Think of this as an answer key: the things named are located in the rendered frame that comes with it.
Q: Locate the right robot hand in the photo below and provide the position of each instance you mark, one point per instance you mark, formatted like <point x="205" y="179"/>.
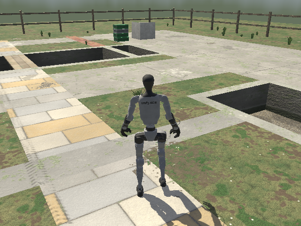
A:
<point x="175" y="131"/>

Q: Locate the left robot hand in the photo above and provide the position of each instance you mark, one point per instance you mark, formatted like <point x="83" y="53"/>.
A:
<point x="125" y="130"/>

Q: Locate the left robot forearm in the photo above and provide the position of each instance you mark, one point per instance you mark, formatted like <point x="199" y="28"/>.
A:
<point x="125" y="123"/>

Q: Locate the right robot forearm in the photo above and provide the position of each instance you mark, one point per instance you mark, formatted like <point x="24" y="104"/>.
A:
<point x="173" y="123"/>

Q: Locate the right robot thigh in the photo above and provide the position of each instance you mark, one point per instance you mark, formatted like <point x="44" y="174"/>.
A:
<point x="161" y="138"/>

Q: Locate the humanoid robot torso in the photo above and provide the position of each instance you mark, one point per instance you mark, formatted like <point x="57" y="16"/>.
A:
<point x="149" y="113"/>

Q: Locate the robot right upper arm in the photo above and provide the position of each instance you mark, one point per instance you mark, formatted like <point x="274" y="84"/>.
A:
<point x="166" y="105"/>

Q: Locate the robot left upper arm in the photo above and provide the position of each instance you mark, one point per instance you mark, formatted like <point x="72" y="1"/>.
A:
<point x="131" y="107"/>

